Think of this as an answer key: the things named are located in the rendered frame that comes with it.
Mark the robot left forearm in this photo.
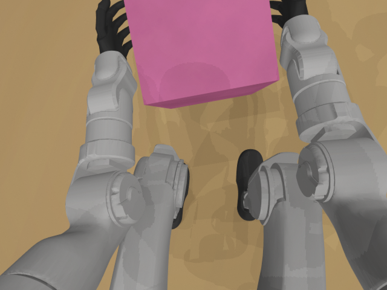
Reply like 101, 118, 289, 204
65, 51, 137, 209

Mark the robot left foot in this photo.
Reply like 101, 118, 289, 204
172, 163, 190, 229

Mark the robot left hand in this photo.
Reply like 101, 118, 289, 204
96, 0, 132, 60

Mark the robot right forearm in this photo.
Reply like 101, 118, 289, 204
279, 14, 387, 157

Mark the robot right hand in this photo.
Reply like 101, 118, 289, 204
270, 0, 308, 28

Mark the robot right upper arm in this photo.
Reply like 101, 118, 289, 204
296, 137, 387, 290

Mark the left robot thigh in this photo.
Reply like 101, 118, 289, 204
109, 152, 188, 290

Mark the carton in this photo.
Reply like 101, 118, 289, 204
124, 0, 279, 109

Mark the robot left upper arm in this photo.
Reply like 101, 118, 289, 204
0, 170, 146, 290

